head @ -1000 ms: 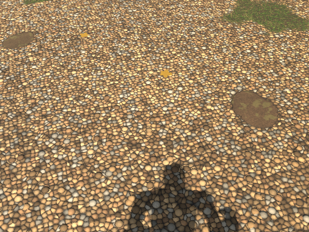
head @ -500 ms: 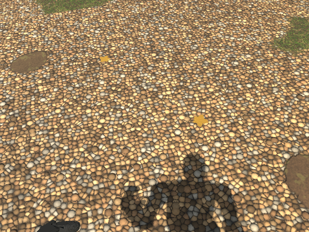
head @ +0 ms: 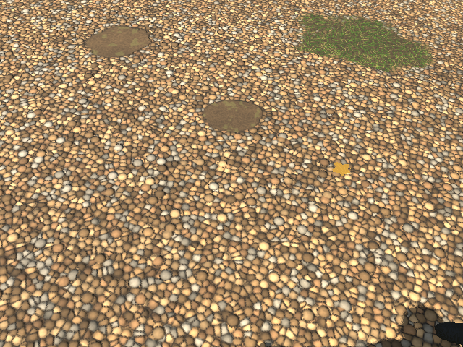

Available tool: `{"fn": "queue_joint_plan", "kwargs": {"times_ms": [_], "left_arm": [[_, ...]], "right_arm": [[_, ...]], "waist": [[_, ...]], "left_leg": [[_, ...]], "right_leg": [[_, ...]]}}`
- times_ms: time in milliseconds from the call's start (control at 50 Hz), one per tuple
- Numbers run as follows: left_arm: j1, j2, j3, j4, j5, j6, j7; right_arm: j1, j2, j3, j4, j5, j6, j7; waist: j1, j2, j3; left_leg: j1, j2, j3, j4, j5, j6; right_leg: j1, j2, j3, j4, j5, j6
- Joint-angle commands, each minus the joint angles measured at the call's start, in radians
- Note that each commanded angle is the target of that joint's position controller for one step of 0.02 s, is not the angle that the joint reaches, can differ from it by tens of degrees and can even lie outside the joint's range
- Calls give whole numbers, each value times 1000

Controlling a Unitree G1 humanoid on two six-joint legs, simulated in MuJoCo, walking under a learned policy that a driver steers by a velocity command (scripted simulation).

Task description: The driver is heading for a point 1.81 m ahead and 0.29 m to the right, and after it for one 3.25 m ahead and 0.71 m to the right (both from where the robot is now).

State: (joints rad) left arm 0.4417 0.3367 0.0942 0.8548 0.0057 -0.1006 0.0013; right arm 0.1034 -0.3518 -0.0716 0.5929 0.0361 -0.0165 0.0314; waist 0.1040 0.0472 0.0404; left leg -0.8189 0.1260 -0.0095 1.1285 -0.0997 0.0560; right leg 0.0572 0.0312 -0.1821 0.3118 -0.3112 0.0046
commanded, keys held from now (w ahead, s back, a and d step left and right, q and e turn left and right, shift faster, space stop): w+q+shift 0.24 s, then w+e+shift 0.76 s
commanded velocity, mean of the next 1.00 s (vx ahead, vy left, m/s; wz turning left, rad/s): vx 1.00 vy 0.00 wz -0.07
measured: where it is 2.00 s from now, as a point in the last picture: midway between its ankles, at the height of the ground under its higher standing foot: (329, 82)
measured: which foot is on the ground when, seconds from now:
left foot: up 0.00-0.16, down 0.18-0.68, up 0.70-1.00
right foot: down 0.00-0.18, up 0.20-0.64, down 0.66-1.00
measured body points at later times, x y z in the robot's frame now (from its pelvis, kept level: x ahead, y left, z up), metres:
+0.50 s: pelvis +0.45 +0.05 +0.00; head +0.46 +0.06 +0.45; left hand +0.58 +0.34 -0.08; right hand +0.55 -0.19 -0.12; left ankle +0.32 +0.08 -0.73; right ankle +0.74 -0.06 -0.64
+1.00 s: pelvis +0.94 +0.08 +0.01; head +0.96 +0.07 +0.46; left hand +0.97 +0.36 -0.11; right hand +1.18 -0.16 -0.03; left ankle +1.20 +0.26 -0.66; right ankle +0.83 +0.03 -0.73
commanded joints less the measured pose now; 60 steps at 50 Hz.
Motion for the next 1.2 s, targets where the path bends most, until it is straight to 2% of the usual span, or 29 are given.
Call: {"fn": "queue_joint_plan", "kwargs": {"times_ms": [20,100,160,180,200,220,240,280,340,400,480,560,600,640,660,680,700,720,760,780,840,920,1040,1080,1100,1120,1140,1160,1200], "left_arm": [[-177,108,3,-108,3,-29,6],[-87,192,15,-83,2,-3,19],[-176,247,29,-128,-7,22,26],[-205,174,11,-135,-17,8,20],[-105,-26,-51,-186,17,-36,3],[-112,38,-57,-263,-30,-83,-9],[-269,119,-42,-281,-56,-101,-7],[-224,75,-50,-231,-44,-78,5],[-146,59,-44,-180,-30,-7,3],[-297,-2,-72,-230,-15,10,8],[-450,-16,-78,-244,-30,-13,-25],[-500,9,-65,-273,-52,-26,-74],[-455,49,-42,-279,-54,-23,-86],[-155,130,-3,-227,-63,12,-71],[102,178,20,-166,-56,31,-55],[167,227,24,-134,-49,43,-44],[107,209,19,-171,-23,29,-46],[108,128,11,-179,-12,23,-38],[-1,104,-1,-192,-3,3,-51],[-62,99,-3,-207,-3,-2,-50],[-121,68,-13,-219,-29,4,-36],[-80,76,-12,-189,-40,13,-1],[-24,79,6,-137,-61,30,19],[-58,101,16,-143,-40,44,16],[-115,77,1,-174,-6,51,6],[-59,-58,-37,-206,17,50,0],[95,-74,-66,-251,-76,35,-4],[15,20,-55,-212,-88,45,8],[-190,69,-39,-243,-31,48,1]], "right_arm": [[-35,22,23,-61,-4,-12,26],[-117,-37,1,-92,5,-31,55],[347,-176,-79,11,16,-1,40],[495,-205,-97,75,23,12,16],[401,-250,-79,51,1,6,15],[362,-207,-67,-6,-31,-21,15],[369,-148,-61,0,-29,-43,14],[235,-75,-32,10,-37,-75,16],[145,-7,-2,30,-48,-83,1],[212,-25,-1,78,-47,-102,-16],[299,-44,3,124,-39,-122,-28],[322,-66,2,164,-44,-100,-28],[301,-103,-6,164,-74,-77,-39],[223,-147,-20,144,-99,-51,-54],[135,-160,-22,117,-89,-45,-58],[235,-2,20,97,-105,-69,-43],[312,48,56,44,-31,-116,-13],[172,-62,38,30,-7,-145,-4],[46,-42,43,-14,-17,-163,-11],[66,-34,40,-7,-39,-160,-19],[93,-40,31,3,-57,-128,-31],[-134,23,49,-87,-70,-125,-35],[-216,-50,4,-129,-4,-144,-34],[-26,-118,-36,-97,8,-152,-41],[223,-134,-47,-58,13,-140,-52],[411,-175,-50,-19,-5,-127,-56],[382,-230,-56,7,-37,-127,-28],[295,-96,-38,-40,-39,-117,-33],[250,-62,-28,-2,-50,-98,-39]], "waist": [[-79,-37,123],[-90,-89,78],[-359,-187,-158],[-403,-40,-160],[-206,325,-180],[-199,261,-404],[-241,49,-255],[-110,-174,-78],[-40,-82,21],[-108,-37,85],[-204,-63,93],[-203,-14,110],[-146,43,12],[30,132,-144],[168,90,-226],[78,-281,-279],[-15,-426,-426],[57,-223,-347],[-40,38,-114],[-92,56,-76],[-149,-13,6],[-68,-77,83],[-35,-150,21],[-156,-167,-116],[-284,-181,-295],[-275,58,-448],[-160,560,-532],[-216,353,-362],[-223,-8,-132]], "left_leg": [[54,22,7,-166,187,13],[251,-138,196,-351,158,73],[808,-206,160,-349,-6,162],[1080,-147,16,-466,35,211],[1227,-32,-356,-476,85,313],[1331,139,-853,-769,-474,465],[1191,130,-885,-903,-592,380],[834,101,-684,-906,-413,309],[505,18,-387,-930,-225,257],[451,-38,-169,-975,-48,214],[538,-36,-10,-1048,7,134],[866,25,80,-1006,334,58],[1010,43,109,-872,823,20],[1029,73,123,-511,1284,3],[822,48,134,-176,1222,-5],[399,-115,82,274,74,-43],[65,-252,-93,504,-439,-62],[29,-190,-161,434,-317,8],[77,-128,-154,240,-236,31],[135,-101,-163,169,-217,17],[187,-57,-136,10,-205,-49],[316,-108,-53,-382,90,-114],[495,-151,-121,-688,212,-120],[681,-153,-95,-680,117,-83],[968,-62,-130,-565,7,-46],[1303,121,-401,-559,-293,14],[1421,339,-1014,-794,-699,166],[1298,272,-931,-841,-835,134],[1014,188,-569,-838,-411,74]], "right_leg": [[-159,-250,42,-199,378,-94],[-6,-242,-61,-65,1119,-30],[-135,-280,-30,526,1498,-54],[-394,-144,-25,936,712,-19],[-733,24,106,1316,-281,0],[-918,35,329,1370,-237,-27],[-946,-18,339,1256,-130,-56],[-814,-116,325,1066,-12,-44],[-672,-212,289,939,36,4],[-740,-221,237,735,273,28],[-641,-143,174,403,658,-4],[-737,-76,135,234,614,-61],[-663,13,54,260,483,-95],[-409,64,40,361,293,-146],[-83,32,121,336,295,-175],[261,-78,349,416,126,-274],[455,-292,1028,98,-379,-470],[390,-274,1088,-59,-477,-375],[50,-214,932,-84,-246,-320],[-72,-168,850,-84,-127,-327],[-262,-81,679,-112,71,-332],[-489,13,544,-120,210,-277],[-286,-33,663,2,189,-184],[-182,-25,640,246,511,-138],[-271,-16,594,515,548,-105],[-527,75,494,860,-8,-91],[-827,68,407,1136,-240,-68],[-911,-26,377,1187,-126,-62],[-878,-80,310,1128,-30,-62]]}}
